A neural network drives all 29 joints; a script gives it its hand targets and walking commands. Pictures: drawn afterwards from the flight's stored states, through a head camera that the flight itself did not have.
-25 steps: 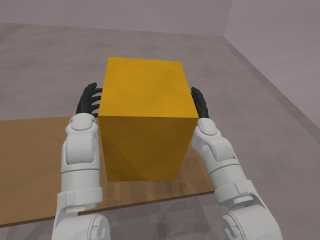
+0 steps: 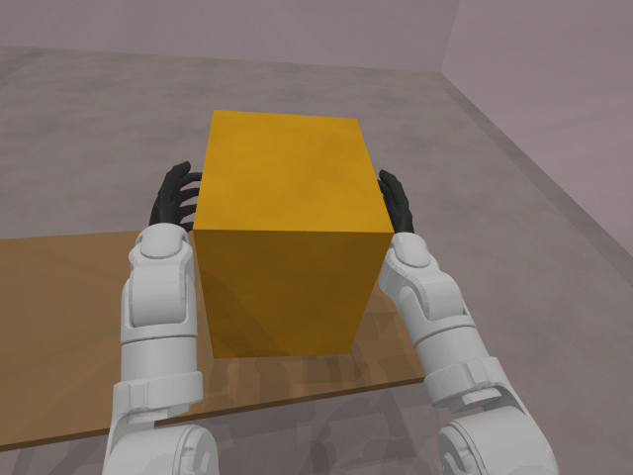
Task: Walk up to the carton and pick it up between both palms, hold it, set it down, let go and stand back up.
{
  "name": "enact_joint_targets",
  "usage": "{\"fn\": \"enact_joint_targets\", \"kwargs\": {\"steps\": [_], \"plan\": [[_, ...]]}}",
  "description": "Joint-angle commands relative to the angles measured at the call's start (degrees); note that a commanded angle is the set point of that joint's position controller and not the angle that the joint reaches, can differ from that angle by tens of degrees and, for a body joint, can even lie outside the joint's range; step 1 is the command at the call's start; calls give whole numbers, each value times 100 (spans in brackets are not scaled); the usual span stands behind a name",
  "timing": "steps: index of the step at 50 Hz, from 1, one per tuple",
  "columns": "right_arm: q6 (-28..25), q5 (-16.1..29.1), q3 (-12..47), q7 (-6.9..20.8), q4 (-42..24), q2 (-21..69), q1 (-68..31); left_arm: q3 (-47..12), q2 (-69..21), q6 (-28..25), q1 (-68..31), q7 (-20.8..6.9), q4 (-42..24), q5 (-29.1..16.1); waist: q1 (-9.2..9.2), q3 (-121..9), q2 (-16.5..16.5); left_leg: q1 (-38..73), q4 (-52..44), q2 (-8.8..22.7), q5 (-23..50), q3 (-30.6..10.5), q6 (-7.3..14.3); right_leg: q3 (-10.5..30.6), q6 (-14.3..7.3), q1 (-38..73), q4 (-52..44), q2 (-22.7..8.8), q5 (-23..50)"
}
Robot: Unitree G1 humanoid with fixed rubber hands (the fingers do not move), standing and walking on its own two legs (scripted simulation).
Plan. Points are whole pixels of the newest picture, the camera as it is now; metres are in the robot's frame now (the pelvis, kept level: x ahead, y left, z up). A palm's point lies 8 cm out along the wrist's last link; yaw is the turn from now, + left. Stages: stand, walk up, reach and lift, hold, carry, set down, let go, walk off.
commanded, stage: hold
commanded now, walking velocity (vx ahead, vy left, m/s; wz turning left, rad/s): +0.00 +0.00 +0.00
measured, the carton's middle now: (284, 239) +0.37 +0.02 +0.15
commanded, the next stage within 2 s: none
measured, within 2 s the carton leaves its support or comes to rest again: neither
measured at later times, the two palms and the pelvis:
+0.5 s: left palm (173, 227) +0.36 +0.15 +0.19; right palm (396, 232) +0.35 -0.12 +0.18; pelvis +0.00 +0.00 +0.00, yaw +0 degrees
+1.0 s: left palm (172, 228) +0.36 +0.15 +0.19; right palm (396, 233) +0.35 -0.12 +0.18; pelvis +0.00 +0.00 +0.00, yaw +0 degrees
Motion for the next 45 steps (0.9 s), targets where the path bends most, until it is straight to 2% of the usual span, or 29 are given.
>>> {"fn": "enact_joint_targets", "kwargs": {"steps": [1,2,3,4,5,7,8,10,12,13,14,15,16,18,22,23,24,25,26,28,30,31,33,35,36,37,41,43,45], "plan": [[-467,287,1910,698,-1468,2967,-4639,-2781,-3246,-275,-3491,-897,-300,-738,-83,-1925,627,1304,-91,-234,1005,368,33,-336,303,-569,-406,161,1057],[-502,305,1926,694,-1608,2976,-4822,-2785,-3236,-277,-3601,-890,-337,-770,-26,-1984,629,1256,-81,-268,1104,405,26,-339,318,-507,-391,166,1102],[-533,311,1915,691,-1747,2953,-4943,-2951,-3377,-310,-3765,-872,-387,-904,-158,-2103,586,1355,-33,-228,1070,330,-27,-387,304,-598,-353,197,1109],[-584,383,2010,700,-1970,2984,-5099,-2962,-3463,-332,-3634,-832,-348,-929,-38,-2319,615,1412,-24,-243,1167,357,-12,-350,328,-566,-374,211,1178],[-586,399,2061,679,-2090,3088,-5115,-3088,-3445,-399,-3669,-819,-398,-1074,-118,-2414,521,1384,26,-240,1221,308,2,-303,345,-539,-354,198,1332],[-521,388,2188,679,-1748,3125,-4795,-3000,-3312,-407,-3726,-771,-481,-936,4,-2323,585,1402,44,-287,1300,367,3,-307,346,-535,-306,195,1384],[-459,347,2119,688,-1464,3091,-4524,-2897,-3260,-422,-3690,-795,-567,-880,-41,-2169,594,1429,13,-281,1349,347,-3,-284,343,-549,-320,182,1398],[-533,399,2229,677,-1885,3132,-4912,-3009,-3267,-409,-3827,-816,-628,-1001,-73,-2450,525,1365,44,-298,1299,347,27,-308,368,-461,-308,181,1483],[-479,295,2006,670,-1539,3036,-4676,-2938,-3249,-353,-3665,-845,-338,-846,-115,-2019,631,1299,-36,-301,1148,351,-5,-302,362,-556,-367,138,1297],[-508,349,2083,657,-1772,3083,-4854,-2863,-3250,-358,-3605,-860,-319,-885,-23,-2112,430,1342,-19,-280,1204,334,69,-317,366,-525,-381,181,1365],[-495,375,2069,663,-1676,3134,-4701,-2928,-3271,-408,-3775,-869,-492,-914,-114,-2199,555,1373,28,-300,1267,343,5,-333,378,-544,-375,183,1397],[-498,415,2077,666,-1589,3129,-4819,-2825,-3250,-394,-3790,-863,-472,-823,-46,-2118,573,1324,-9,-296,1151,352,42,-294,374,-505,-383,164,1266],[-568,406,2081,689,-1800,3082,-4898,-2999,-3365,-407,-3841,-820,-616,-923,-75,-2421,720,1447,3,-253,1219,342,-9,-294,321,-550,-381,175,1231],[-514,388,2005,706,-1566,3018,-4771,-3039,-3348,-429,-3882,-803,-563,-926,-153,-2245,789,1364,-40,-257,1184,349,-65,-347,312,-555,-351,182,1205],[-539,383,2139,672,-1805,3171,-4901,-2966,-3403,-396,-3714,-809,-396,-889,5,-2377,598,1422,17,-306,1232,361,18,-302,359,-522,-344,185,1301],[-504,429,2156,674,-1727,3128,-4690,-2947,-3325,-392,-3576,-800,-450,-882,-61,-2269,558,1432,12,-283,1322,324,14,-288,362,-493,-333,186,1506],[-533,424,2163,687,-1794,3123,-4836,-2944,-3318,-412,-3754,-814,-540,-950,4,-2336,524,1368,34,-319,1328,371,30,-293,372,-471,-319,186,1501],[-467,380,2043,667,-1493,3084,-4686,-2894,-3255,-413,-3816,-830,-425,-889,-106,-2150,538,1347,-5,-293,1179,366,9,-330,373,-568,-347,190,1279],[-482,413,2174,655,-1704,3182,-4690,-2809,-3189,-392,-3548,-849,-354,-789,58,-2080,458,1303,27,-308,1334,347,54,-276,388,-430,-335,166,1487],[-573,428,2178,632,-1924,2977,-4749,-3103,-3385,-385,-3650,-831,-679,-980,-149,-2558,681,1602,89,-279,1617,359,-71,-337,350,-428,-279,193,1785],[-532,573,2391,595,-2144,3126,-4725,-3056,-3245,-402,-3621,-820,-781,-981,-55,-2567,591,1560,180,-349,1778,344,-22,-282,437,-320,-279,178,2112],[-523,513,2287,597,-2047,3063,-4761,-3155,-3310,-402,-3705,-811,-817,-1004,-111,-2574,697,1587,164,-314,1589,308,-54,-302,411,-447,-291,181,1934],[-436,479,2339,593,-1920,3096,-4515,-2942,-3177,-353,-3451,-826,-719,-849,-13,-2112,503,1431,74,-327,1505,338,6,-302,431,-461,-279,160,1886],[-413,477,2211,624,-1733,3055,-4592,-2856,-3152,-320,-3525,-879,-626,-814,-7,-2076,590,1318,-38,-336,1268,359,43,-269,404,-425,-355,143,1553],[-415,437,2148,617,-1755,2987,-4607,-2841,-3148,-321,-3534,-890,-518,-808,-86,-1910,518,1349,-48,-299,1119,319,26,-307,412,-547,-353,145,1578],[-492,458,2264,617,-1973,3123,-4731,-2904,-3199,-317,-3584,-886,-652,-836,5,-2175,511,1387,3,-325,1310,375,31,-330,393,-393,-325,165,1580],[-484,526,2333,592,-2123,3092,-4742,-3111,-3269,-391,-3680,-839,-729,-1001,-94,-2315,555,1503,78,-310,1533,329,-34,-335,429,-502,-291,185,1871],[-484,455,2229,624,-1979,3009,-4693,-3087,-3325,-361,-3705,-822,-808,-984,-123,-2365,655,1485,30,-261,1417,323,-51,-342,334,-524,-286,204,1573],[-463,417,2143,637,-1952,3018,-4837,-2946,-3175,-328,-3644,-830,-531,-924,-29,-2226,614,1329,3,-289,1123,334,41,-288,364,-601,-356,158,1310]]}}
